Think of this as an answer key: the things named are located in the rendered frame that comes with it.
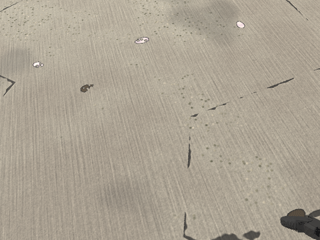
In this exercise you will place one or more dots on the robot right hand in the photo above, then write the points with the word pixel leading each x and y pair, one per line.
pixel 308 225

